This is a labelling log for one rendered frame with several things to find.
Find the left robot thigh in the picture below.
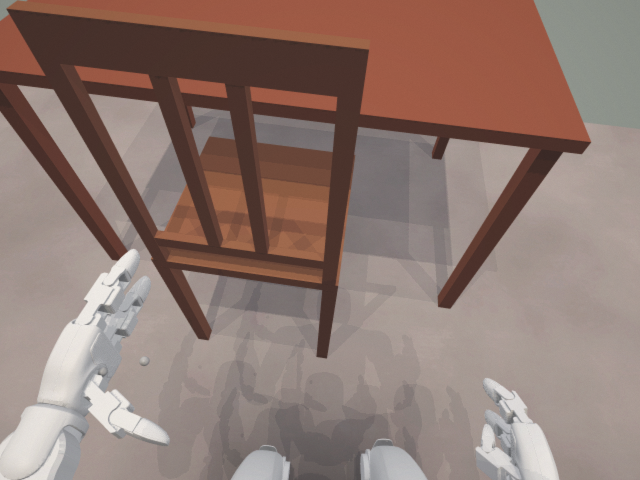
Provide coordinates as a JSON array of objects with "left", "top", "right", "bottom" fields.
[{"left": 231, "top": 450, "right": 290, "bottom": 480}]

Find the left robot forearm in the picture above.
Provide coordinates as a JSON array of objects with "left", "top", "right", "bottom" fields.
[{"left": 0, "top": 404, "right": 89, "bottom": 480}]

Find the table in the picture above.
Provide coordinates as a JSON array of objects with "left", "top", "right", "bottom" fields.
[{"left": 0, "top": 0, "right": 591, "bottom": 309}]

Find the right robot hand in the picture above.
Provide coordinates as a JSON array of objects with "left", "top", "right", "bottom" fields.
[{"left": 476, "top": 378, "right": 559, "bottom": 480}]

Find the left robot hand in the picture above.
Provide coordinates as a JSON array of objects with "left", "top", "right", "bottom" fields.
[{"left": 37, "top": 249, "right": 170, "bottom": 446}]

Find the right robot shin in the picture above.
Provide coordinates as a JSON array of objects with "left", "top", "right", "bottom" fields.
[{"left": 373, "top": 439, "right": 393, "bottom": 448}]

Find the chair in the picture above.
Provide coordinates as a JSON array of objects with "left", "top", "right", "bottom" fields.
[{"left": 6, "top": 0, "right": 370, "bottom": 359}]

